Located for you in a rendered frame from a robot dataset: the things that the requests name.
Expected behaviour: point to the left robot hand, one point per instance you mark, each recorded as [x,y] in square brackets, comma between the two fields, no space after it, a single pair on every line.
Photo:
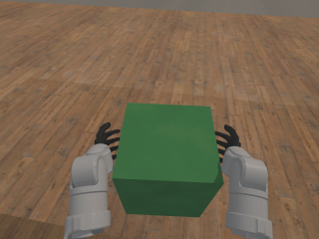
[101,137]

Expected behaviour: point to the right robot hand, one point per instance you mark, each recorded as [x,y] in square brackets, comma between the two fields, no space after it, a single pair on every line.
[232,140]

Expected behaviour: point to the carton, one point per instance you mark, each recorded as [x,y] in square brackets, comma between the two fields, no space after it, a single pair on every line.
[167,162]

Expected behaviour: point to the right robot forearm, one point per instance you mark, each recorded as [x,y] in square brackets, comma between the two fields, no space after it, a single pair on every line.
[247,214]

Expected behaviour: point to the left robot forearm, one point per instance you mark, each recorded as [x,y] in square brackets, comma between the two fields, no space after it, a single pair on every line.
[88,211]

